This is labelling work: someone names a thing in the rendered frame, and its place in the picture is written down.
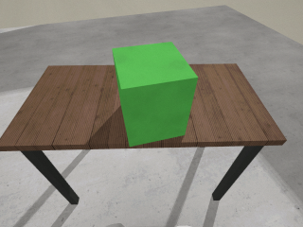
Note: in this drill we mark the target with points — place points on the carton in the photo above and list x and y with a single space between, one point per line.
156 88

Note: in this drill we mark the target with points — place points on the table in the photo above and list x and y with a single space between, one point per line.
75 107

